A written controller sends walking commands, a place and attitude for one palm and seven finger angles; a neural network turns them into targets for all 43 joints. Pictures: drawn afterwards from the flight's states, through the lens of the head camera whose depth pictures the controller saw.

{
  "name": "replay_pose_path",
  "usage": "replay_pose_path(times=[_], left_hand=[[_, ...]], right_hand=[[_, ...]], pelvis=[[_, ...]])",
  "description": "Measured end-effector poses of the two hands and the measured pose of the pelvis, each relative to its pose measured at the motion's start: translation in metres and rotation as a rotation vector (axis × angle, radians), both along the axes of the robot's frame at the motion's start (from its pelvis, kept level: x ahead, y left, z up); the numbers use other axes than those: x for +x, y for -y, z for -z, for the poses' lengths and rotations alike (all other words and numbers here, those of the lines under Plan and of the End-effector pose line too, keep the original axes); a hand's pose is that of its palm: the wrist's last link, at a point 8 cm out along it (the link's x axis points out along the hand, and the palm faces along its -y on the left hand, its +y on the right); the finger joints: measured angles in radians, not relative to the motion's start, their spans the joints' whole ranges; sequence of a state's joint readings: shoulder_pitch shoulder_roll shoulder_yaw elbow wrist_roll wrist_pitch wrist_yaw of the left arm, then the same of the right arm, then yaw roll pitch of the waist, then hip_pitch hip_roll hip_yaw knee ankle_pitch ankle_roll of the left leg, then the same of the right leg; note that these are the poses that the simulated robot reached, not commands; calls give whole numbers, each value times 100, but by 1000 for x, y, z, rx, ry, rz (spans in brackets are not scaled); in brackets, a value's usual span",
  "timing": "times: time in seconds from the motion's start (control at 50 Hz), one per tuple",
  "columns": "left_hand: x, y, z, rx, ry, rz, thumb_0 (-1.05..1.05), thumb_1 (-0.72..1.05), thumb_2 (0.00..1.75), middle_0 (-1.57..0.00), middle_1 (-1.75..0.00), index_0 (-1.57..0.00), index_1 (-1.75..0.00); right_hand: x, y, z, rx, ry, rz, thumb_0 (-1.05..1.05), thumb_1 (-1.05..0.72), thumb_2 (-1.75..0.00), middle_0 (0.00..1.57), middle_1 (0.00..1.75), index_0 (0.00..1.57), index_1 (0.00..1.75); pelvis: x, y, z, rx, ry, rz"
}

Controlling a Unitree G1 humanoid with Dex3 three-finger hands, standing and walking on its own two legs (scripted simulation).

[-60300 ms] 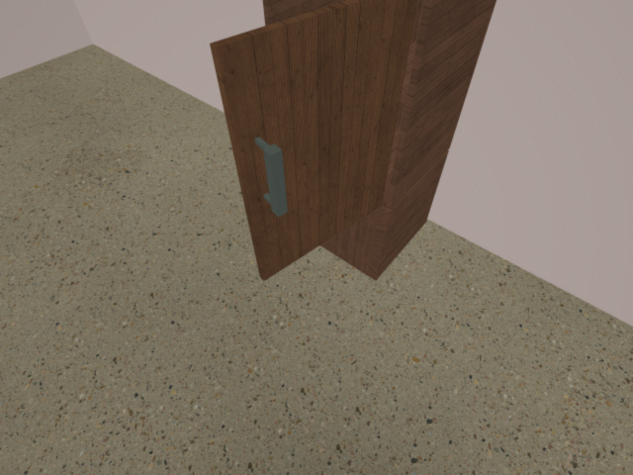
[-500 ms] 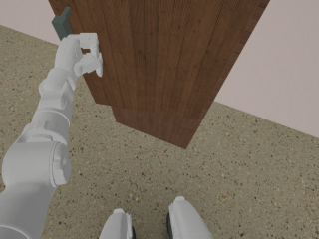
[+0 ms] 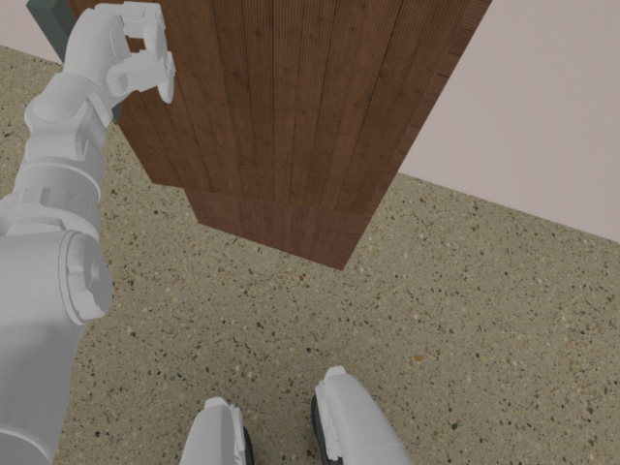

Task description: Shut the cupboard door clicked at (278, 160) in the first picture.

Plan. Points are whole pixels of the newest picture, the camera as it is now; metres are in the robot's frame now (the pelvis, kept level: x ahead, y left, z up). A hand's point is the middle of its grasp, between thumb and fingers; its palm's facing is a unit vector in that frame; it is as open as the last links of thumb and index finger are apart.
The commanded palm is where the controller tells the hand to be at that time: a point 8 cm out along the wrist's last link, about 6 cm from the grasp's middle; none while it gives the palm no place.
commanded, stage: push the door shut along its arc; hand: left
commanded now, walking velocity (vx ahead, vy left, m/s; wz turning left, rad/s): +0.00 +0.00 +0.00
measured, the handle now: (89, 52) +0.60 +0.16 +0.10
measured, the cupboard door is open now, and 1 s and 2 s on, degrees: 11 0 0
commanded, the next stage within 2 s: pull the fist back off the door in 0.44 s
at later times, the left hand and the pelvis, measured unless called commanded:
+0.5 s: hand (180, 49) +0.58 +0.06 +0.12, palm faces -0.44 -0.90 -0.04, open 3.5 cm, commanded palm +0.62 +0.07 +0.11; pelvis -0.01 +0.01 -0.02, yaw +0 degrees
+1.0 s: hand (199, 43) +0.59 +0.04 +0.11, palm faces +0.00 -1.00 -0.01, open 3.1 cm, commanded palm +0.55 +0.09 +0.11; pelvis +0.01 +0.00 +0.01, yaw +0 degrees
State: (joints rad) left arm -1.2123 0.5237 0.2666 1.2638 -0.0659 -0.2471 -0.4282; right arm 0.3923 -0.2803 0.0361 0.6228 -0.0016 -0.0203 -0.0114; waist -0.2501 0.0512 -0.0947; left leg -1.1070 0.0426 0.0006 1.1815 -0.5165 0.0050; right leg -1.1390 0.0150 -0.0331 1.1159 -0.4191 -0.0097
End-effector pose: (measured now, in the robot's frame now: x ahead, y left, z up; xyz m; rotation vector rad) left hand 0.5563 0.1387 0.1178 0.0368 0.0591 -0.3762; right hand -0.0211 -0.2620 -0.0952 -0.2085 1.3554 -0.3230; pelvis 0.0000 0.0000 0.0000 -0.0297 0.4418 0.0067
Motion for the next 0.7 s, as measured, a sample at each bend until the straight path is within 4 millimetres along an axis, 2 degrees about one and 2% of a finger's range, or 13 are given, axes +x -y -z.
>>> replay_pose_path(times=[0.3,0.56,0.64,0.7], left_hand=[[13,8,-3,-1,-13,54,5,93,96,-130,-150,-129,-150],[33,27,-3,17,-2,96,4,100,99,-130,-150,-129,-150],[40,33,2,-108,-40,-130,4,93,96,-130,-150,-130,-150],[40,36,8,-130,-29,-329,4,88,95,-130,-150,-129,-150]], right_hand=[[-7,-2,2,-41,-18,-21,1,-91,-89,21,30,20,30],[-35,-16,8,-37,-91,14,1,-91,-89,21,30,20,30],[-40,-26,9,7,-110,-14,1,-91,-89,20,30,20,30],[-42,-35,8,60,-120,-41,1,-91,-89,20,30,20,30]], pelvis=[[-5,-5,9,-19,-26,-18],[-6,-11,20,-26,-69,-17],[-4,-12,21,-30,-90,-17],[-3,-11,21,-25,-101,-13]])
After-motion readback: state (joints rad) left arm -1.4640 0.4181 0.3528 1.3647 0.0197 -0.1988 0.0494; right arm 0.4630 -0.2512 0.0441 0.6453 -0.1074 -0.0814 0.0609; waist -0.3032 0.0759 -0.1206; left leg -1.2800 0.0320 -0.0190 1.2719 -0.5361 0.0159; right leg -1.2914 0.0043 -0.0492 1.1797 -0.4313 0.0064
